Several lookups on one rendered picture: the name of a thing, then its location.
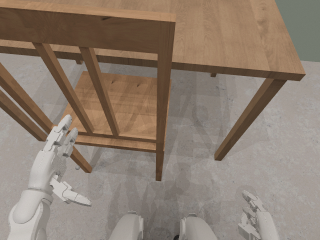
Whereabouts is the right robot hand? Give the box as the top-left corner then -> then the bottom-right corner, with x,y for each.
238,190 -> 280,240

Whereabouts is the robot left forearm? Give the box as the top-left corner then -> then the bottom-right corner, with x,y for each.
7,189 -> 54,240

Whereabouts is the robot left shin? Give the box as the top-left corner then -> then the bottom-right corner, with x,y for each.
127,211 -> 137,215

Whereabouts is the table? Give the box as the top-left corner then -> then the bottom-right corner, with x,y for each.
0,0 -> 306,161

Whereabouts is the left robot hand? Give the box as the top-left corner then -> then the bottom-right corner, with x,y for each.
28,114 -> 92,207

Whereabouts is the chair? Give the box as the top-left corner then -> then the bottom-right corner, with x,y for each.
0,0 -> 177,181

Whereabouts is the robot right thigh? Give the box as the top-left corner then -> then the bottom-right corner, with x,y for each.
179,216 -> 218,240

